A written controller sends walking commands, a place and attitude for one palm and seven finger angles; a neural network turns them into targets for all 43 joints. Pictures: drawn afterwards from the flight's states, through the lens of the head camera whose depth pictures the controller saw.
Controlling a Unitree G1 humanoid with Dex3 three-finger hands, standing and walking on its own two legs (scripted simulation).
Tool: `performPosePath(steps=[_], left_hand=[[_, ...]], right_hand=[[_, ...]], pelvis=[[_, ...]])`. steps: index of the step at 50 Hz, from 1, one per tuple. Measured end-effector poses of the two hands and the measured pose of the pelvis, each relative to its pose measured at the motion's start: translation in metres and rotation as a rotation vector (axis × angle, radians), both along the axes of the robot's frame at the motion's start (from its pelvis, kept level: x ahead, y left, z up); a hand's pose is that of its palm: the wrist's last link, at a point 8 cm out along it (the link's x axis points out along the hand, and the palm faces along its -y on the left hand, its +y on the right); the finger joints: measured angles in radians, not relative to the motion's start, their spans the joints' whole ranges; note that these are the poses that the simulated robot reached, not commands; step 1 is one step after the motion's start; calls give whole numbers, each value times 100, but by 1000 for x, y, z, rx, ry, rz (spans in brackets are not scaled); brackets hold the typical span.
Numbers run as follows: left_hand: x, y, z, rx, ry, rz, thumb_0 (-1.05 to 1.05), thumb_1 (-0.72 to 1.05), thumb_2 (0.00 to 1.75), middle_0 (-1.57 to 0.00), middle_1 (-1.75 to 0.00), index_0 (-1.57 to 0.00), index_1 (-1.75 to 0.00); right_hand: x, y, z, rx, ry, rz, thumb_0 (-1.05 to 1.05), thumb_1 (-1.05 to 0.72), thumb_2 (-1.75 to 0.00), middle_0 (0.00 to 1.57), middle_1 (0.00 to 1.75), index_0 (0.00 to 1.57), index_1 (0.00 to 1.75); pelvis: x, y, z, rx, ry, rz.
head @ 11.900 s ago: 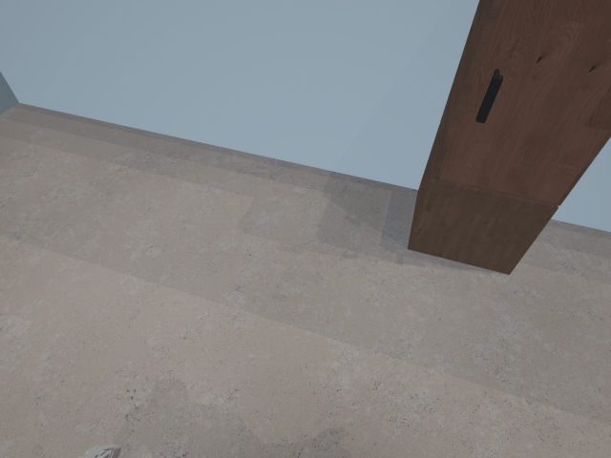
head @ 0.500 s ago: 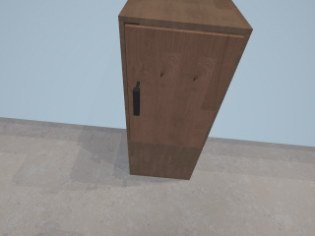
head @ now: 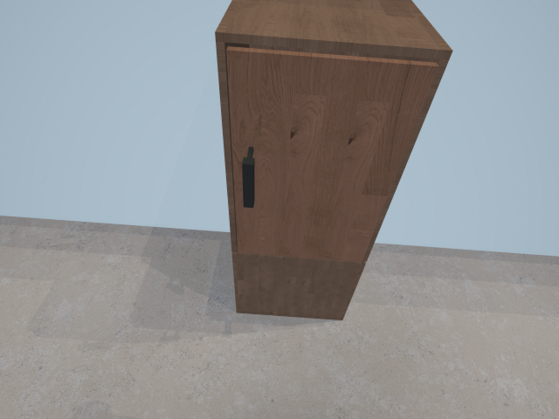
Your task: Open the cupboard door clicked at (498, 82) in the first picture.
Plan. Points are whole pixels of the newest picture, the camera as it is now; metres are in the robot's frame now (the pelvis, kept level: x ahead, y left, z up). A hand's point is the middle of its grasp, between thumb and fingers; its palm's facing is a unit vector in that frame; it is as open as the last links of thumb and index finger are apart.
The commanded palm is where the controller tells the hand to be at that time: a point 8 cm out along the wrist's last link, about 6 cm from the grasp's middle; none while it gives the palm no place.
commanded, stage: look again from close up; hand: left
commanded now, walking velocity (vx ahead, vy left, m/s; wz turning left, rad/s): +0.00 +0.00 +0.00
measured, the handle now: (249, 177) +0.61 +0.11 -0.02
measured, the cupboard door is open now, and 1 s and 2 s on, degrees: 0 0 0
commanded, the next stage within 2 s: shuffle to correct the standing spot in 0.44 s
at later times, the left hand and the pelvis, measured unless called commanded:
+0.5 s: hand out of the picture -0.07 +0.12 -0.18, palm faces +0.07 -0.99 -0.15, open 7.4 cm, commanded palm none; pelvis +0.00 -0.02 +0.00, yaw +0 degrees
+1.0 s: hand out of the picture -0.02 +0.06 -0.18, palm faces +0.10 -0.99 -0.11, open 7.4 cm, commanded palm none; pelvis +0.05 -0.08 -0.01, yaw +0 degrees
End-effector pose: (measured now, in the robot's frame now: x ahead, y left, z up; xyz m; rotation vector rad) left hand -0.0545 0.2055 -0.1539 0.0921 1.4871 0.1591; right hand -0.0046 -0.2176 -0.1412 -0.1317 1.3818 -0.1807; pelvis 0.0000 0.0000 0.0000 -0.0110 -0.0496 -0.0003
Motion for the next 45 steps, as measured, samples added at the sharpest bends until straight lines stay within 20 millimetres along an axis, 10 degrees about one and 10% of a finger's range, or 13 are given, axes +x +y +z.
performPosePath(steps=[18, 45], left_hand=[[-13, -28, 3, -21, 24, 22, 0, 91, 90, -20, -30, -20, -30], [17, -83, 3, -44, 14, 33, 0, 91, 90, -20, -30, -20, -30]], right_hand=[[-31, 2, -6, 42, 68, -38, 1, -91, -90, 20, 30, 20, 30], [-3, -52, -10, 34, 59, -39, 1, -91, -90, 20, 30, 20, 30]], pelvis=[[-3, -12, 0, 6, 11, -4], [29, -65, -3, 13, 42, -13]])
